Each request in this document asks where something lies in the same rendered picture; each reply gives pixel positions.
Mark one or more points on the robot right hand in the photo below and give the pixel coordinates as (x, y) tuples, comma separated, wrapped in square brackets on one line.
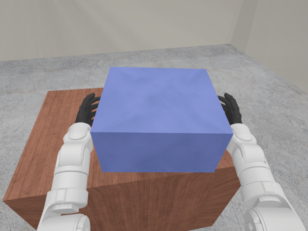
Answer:
[(231, 109)]

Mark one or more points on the pedestal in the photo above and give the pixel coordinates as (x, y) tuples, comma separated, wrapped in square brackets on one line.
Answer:
[(117, 201)]

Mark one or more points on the robot left upper arm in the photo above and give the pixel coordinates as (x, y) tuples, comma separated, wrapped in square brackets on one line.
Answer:
[(73, 222)]

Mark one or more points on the carton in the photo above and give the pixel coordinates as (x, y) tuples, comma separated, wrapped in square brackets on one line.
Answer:
[(159, 120)]

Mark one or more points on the robot left hand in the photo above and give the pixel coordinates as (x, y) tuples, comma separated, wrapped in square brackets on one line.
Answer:
[(85, 113)]

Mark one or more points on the right robot forearm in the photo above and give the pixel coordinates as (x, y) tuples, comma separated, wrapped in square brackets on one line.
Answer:
[(259, 188)]

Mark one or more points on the robot right upper arm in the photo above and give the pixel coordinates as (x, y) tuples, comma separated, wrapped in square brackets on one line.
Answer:
[(271, 219)]

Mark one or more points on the left robot forearm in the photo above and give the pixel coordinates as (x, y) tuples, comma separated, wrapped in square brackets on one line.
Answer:
[(68, 192)]

